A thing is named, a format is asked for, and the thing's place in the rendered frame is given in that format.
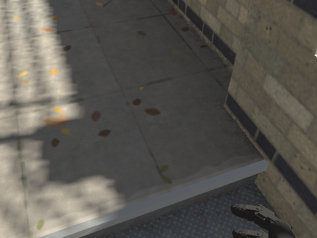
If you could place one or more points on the robot right hand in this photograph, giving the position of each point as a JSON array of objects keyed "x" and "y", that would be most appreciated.
[{"x": 264, "y": 218}]

